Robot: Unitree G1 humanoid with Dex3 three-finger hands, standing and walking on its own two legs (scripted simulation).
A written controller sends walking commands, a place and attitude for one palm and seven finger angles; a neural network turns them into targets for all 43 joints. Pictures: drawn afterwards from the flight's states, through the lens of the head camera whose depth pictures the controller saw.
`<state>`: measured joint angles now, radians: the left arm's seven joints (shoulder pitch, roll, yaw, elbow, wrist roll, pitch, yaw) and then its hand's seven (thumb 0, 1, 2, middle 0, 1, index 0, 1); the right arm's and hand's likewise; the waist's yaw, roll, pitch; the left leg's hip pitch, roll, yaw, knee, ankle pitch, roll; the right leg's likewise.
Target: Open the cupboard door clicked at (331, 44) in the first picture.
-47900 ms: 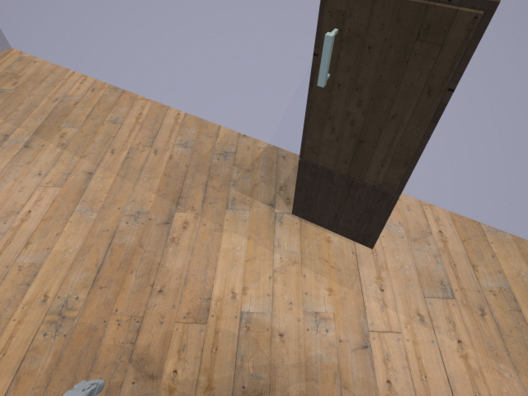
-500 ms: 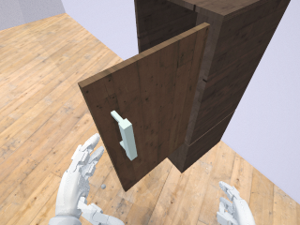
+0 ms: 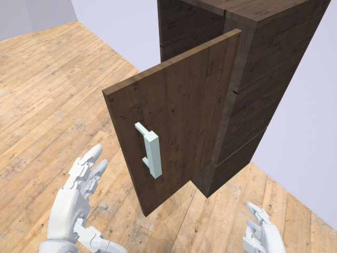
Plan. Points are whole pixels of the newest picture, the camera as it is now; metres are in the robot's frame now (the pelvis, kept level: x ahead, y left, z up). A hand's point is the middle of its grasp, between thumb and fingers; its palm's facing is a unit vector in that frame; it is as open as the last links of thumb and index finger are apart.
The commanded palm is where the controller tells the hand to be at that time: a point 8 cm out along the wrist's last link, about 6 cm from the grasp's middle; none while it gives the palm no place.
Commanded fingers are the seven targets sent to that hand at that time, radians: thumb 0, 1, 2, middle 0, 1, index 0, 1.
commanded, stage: draw the hand back to the body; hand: left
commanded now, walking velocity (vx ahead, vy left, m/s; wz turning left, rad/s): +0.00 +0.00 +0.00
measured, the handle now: (148, 151) +0.32 +0.07 +0.10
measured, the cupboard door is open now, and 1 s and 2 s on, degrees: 93 93 93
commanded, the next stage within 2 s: step back with the hand held close in 1.34 s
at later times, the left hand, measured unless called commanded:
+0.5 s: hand (50, 198) +0.18 +0.21 +0.15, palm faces +0.24 -0.92 -0.31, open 14.5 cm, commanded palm +0.15 +0.26 +0.18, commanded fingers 0.00 0.13 0.57 -0.17 -0.30 -0.17 -0.30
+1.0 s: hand out of the picture +0.20 +0.28 +0.21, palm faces +0.44 -0.80 -0.40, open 8.6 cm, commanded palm +0.15 +0.32 +0.22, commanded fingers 0.00 0.90 0.90 -0.20 -0.30 -0.20 -0.30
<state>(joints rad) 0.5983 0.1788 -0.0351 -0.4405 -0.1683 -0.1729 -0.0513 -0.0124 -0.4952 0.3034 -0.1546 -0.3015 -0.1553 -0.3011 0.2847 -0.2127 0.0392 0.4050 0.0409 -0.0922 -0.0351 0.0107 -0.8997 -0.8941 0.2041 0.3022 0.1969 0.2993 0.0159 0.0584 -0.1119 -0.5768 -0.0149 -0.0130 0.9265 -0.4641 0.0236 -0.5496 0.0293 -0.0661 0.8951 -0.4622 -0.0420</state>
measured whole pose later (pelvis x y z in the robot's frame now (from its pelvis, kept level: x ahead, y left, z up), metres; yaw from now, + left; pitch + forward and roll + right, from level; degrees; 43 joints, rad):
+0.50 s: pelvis +0.01 +0.02 +0.03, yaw +0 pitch +1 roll -2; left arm 0.63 0.30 0.12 -0.52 -0.07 -0.02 0.09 -0.01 -0.19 0.44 -0.17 -0.30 -0.17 -0.30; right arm 0.25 -0.22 0.05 0.50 0.02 -0.10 -0.09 0.01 -0.90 -0.89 0.20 0.30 0.20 0.30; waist 0.05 0.05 -0.05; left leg -0.32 -0.03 0.00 0.68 -0.36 0.05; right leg -0.29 0.02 -0.05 0.62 -0.35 -0.02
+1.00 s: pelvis +0.01 +0.02 +0.05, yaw -1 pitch -4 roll -1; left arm 0.49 0.35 0.34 -0.44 -0.07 -0.06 0.12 0.01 0.67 0.80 -0.20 -0.30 -0.20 -0.30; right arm 0.20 -0.22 0.03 0.61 0.01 -0.09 -0.07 0.01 -0.90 -0.89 0.21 0.30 0.20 0.30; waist 0.07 0.05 0.01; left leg -0.13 -0.04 0.02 0.46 -0.27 0.05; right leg -0.10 0.02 -0.02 0.42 -0.25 -0.01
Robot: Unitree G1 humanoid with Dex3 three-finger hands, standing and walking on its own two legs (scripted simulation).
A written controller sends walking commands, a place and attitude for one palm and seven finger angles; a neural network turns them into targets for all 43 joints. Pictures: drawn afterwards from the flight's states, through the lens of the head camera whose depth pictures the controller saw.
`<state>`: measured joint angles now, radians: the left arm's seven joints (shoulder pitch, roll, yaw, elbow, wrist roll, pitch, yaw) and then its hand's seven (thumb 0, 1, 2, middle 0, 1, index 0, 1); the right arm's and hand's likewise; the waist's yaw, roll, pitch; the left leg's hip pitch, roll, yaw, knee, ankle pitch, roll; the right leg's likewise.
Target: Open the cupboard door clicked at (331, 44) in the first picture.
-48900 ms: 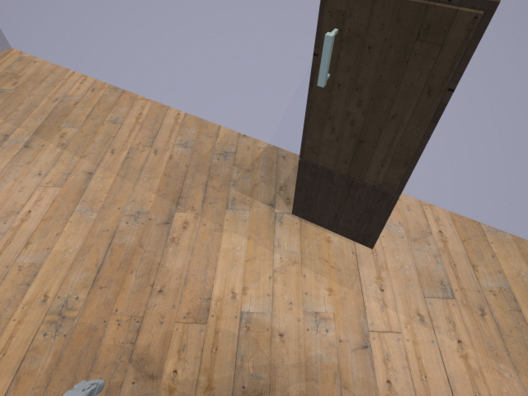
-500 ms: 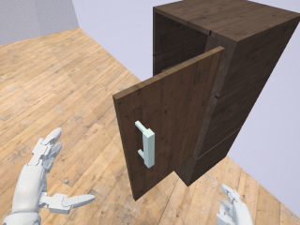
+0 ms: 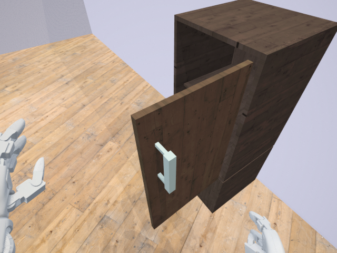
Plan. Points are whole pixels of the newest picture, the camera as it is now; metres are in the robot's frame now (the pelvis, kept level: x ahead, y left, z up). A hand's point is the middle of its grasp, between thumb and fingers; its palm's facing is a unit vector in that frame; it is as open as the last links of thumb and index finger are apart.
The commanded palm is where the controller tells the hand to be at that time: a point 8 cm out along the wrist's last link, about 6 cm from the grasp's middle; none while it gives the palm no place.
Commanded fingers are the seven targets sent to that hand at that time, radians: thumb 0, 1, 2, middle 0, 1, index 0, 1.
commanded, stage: draw the hand back to the body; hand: left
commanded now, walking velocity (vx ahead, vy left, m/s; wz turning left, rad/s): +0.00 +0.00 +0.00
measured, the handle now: (164, 168) +0.31 +0.06 +0.05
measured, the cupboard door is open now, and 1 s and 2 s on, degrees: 93 93 93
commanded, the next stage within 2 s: step back with the hand held close in 0.34 s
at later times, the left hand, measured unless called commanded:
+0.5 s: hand (45, 182) +0.18 +0.25 +0.16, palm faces +0.46 -0.80 -0.40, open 7.4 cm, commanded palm +0.14 +0.28 +0.17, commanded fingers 0.00 0.90 0.90 -0.20 -0.30 -0.20 -0.30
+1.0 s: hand (25, 202) +0.14 +0.26 +0.16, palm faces +0.37 -0.77 -0.52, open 7.4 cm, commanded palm +0.09 +0.30 +0.17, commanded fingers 0.00 0.90 0.90 -0.20 -0.30 -0.20 -0.30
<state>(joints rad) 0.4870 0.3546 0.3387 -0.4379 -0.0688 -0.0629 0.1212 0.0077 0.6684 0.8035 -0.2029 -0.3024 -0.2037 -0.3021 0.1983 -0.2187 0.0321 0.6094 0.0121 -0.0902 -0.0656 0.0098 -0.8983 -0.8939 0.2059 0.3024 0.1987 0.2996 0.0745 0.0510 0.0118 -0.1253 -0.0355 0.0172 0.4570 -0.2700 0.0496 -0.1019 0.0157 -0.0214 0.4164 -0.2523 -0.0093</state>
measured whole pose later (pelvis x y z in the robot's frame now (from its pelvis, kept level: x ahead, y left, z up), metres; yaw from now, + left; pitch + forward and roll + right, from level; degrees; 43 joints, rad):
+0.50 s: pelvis +0.00 -0.02 +0.00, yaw +0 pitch -4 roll -1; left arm 0.48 0.34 0.34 -0.41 -0.07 -0.09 0.11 0.02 0.89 0.90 -0.21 -0.30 -0.21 -0.30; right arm 0.19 -0.22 0.02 0.63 0.02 -0.09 -0.06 0.01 -0.90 -0.89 0.21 0.30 0.20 0.30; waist 0.07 0.07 0.02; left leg -0.11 -0.02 0.01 0.43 -0.25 0.03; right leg -0.08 0.04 -0.03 0.39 -0.23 -0.03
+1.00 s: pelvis -0.06 +0.00 -0.01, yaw -2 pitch +0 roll -1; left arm 0.58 0.44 0.44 -0.52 -0.04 -0.18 0.14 0.01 0.89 0.90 -0.22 -0.30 -0.22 -0.30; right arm 0.20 -0.23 -0.02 0.54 0.02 -0.01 -0.07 0.01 -0.90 -0.89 0.20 0.30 0.20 0.30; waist 0.00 0.00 0.04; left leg -0.34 -0.03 0.05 0.56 -0.22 0.06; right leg -0.33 0.02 0.00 0.53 -0.20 0.00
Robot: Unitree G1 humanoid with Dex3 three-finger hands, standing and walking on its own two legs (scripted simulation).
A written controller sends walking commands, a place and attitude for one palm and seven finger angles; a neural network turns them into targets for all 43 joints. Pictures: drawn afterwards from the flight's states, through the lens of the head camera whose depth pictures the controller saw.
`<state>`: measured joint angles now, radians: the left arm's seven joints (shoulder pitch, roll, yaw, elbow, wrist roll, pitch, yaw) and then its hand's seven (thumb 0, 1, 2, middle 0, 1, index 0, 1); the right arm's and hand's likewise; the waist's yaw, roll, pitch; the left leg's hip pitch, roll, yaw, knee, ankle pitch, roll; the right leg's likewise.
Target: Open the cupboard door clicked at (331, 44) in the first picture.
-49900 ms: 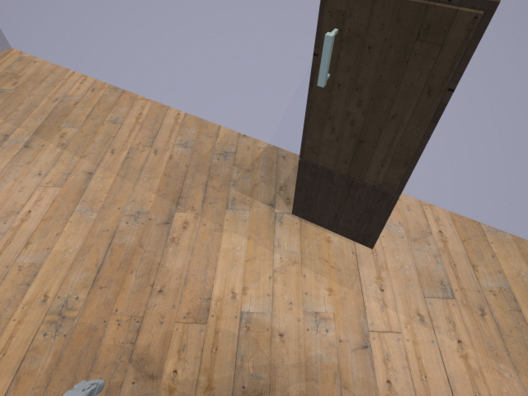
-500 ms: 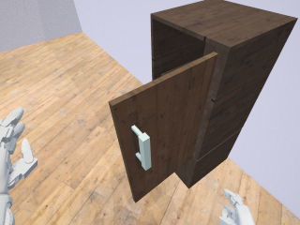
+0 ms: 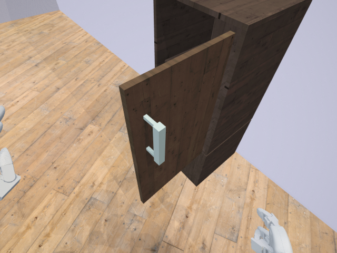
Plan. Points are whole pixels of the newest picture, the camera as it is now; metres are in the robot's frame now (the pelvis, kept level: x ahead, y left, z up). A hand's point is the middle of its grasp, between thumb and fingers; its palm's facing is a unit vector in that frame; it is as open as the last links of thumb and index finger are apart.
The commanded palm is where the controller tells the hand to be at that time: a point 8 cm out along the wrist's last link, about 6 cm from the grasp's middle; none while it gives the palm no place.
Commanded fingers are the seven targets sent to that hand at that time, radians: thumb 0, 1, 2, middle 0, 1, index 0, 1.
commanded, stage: step back with the hand held close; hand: left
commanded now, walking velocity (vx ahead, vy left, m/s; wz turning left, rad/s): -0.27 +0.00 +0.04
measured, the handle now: (153, 140) +0.37 +0.06 +0.06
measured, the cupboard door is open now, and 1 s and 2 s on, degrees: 93 93 93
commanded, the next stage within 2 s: stop stepping back and stand still in 0.68 s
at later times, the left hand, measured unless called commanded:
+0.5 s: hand out of the picture +0.13 +0.25 +0.16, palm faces +0.40 -0.79 -0.47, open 7.4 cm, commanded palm +0.06 +0.29 +0.18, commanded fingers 0.00 0.90 0.90 -0.20 -0.30 -0.20 -0.30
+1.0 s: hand out of the picture +0.02 +0.27 +0.17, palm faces +0.33 -0.82 -0.47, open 7.4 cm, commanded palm -0.04 +0.31 +0.18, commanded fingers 0.00 0.90 0.90 -0.20 -0.30 -0.20 -0.30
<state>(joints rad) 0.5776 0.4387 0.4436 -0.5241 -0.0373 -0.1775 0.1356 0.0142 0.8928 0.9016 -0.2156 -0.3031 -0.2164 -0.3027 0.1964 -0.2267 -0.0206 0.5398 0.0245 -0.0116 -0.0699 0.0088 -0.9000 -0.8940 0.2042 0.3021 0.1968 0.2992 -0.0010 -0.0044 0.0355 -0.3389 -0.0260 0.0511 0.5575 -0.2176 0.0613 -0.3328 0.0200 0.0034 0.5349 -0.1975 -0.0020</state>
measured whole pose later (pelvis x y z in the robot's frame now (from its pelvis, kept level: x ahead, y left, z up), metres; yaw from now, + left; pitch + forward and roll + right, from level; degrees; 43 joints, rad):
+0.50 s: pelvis -0.08 -0.01 +0.00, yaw -1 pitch +3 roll -3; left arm 0.52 0.39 0.43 -0.53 -0.05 -0.23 0.14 0.01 0.90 0.90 -0.21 -0.30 -0.21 -0.30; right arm 0.13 -0.18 0.01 0.63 0.00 -0.10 -0.04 0.01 -0.90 -0.89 0.21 0.30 0.20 0.30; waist 0.03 0.03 0.05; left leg -0.49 0.03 0.04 0.45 -0.02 0.05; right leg -0.18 0.09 0.03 0.46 -0.33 -0.02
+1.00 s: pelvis -0.18 +0.01 +0.01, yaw +0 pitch +2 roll -3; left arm 0.61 0.50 0.45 -0.63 -0.07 -0.17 0.13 0.02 0.89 0.90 -0.21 -0.30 -0.21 -0.30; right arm 0.19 -0.14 0.01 0.58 -0.01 -0.13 -0.04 0.01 -0.90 -0.89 0.21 0.30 0.20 0.30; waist -0.01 -0.05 0.01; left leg -0.45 -0.02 0.01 0.27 -0.01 0.00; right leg -0.10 0.09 -0.05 0.47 -0.54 -0.05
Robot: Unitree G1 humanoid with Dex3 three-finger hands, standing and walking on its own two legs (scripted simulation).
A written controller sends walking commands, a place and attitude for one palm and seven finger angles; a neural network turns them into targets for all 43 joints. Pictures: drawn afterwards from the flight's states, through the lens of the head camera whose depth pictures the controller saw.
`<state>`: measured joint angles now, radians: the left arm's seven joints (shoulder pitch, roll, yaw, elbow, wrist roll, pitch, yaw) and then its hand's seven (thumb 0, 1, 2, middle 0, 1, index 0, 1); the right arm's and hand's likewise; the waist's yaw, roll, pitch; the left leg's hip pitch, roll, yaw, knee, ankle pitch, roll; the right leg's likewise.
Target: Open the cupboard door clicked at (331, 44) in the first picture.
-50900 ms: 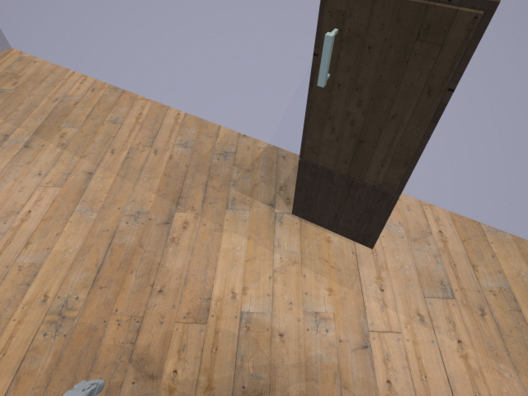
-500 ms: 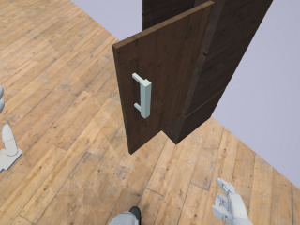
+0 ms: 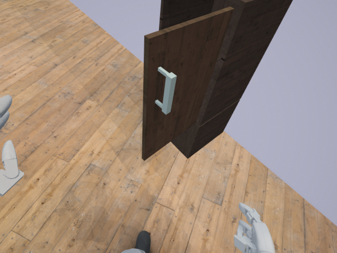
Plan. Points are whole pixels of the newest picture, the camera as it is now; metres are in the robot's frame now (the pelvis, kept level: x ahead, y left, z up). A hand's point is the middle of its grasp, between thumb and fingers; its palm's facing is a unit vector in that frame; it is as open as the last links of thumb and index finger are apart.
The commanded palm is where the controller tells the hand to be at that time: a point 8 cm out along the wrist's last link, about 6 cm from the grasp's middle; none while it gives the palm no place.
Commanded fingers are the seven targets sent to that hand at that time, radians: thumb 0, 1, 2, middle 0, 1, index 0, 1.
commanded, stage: stop stepping back and stand still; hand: left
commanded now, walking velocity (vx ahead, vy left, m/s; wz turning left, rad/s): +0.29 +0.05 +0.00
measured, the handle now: (164, 91) +0.55 +0.05 +0.05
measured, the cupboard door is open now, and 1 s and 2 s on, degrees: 93 93 93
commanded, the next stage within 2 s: let the arm hang, fingers relaxed in 0.96 s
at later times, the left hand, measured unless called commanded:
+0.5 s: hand (2, 196) +0.17 +0.26 +0.17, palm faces +0.34 -0.76 -0.55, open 7.4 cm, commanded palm +0.12 +0.30 +0.18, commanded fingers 0.00 0.90 0.90 -0.20 -0.30 -0.20 -0.30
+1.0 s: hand (27, 175) +0.20 +0.25 +0.16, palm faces +0.33 -0.80 -0.51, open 7.4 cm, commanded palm +0.15 +0.29 +0.18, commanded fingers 0.00 0.90 0.90 -0.20 -0.30 -0.20 -0.30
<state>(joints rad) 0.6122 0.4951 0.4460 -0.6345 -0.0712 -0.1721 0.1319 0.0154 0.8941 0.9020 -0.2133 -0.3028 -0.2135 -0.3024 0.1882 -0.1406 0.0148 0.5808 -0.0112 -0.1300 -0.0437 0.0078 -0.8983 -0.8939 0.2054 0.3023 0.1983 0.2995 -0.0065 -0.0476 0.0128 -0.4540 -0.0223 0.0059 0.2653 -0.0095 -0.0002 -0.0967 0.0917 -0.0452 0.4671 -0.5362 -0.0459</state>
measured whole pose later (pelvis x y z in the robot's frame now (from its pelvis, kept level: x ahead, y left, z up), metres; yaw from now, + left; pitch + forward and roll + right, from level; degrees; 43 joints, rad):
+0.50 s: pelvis -0.04 +0.01 +0.00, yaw -2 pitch -1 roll +0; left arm 0.64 0.48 0.45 -0.53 -0.02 -0.21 0.15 0.01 0.89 0.90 -0.22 -0.30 -0.22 -0.30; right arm 0.28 -0.15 0.02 0.64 -0.01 -0.14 -0.06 0.01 -0.90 -0.89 0.21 0.30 0.20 0.30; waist -0.03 -0.02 0.01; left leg -0.28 0.02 0.05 0.46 -0.18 0.02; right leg -0.23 0.01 -0.10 0.54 -0.38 0.00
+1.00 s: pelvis -0.01 +0.00 +0.00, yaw -4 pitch +0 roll -1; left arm 0.57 0.42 0.42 -0.47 -0.04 -0.21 0.14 0.01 0.89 0.90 -0.21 -0.30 -0.22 -0.30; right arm 0.17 -0.20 0.00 0.60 0.01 -0.12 -0.06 0.01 -0.90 -0.89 0.20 0.30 0.20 0.30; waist 0.00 0.00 0.04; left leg -0.26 0.03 0.03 0.48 -0.23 -0.01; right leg -0.18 0.04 -0.07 0.44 -0.26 -0.05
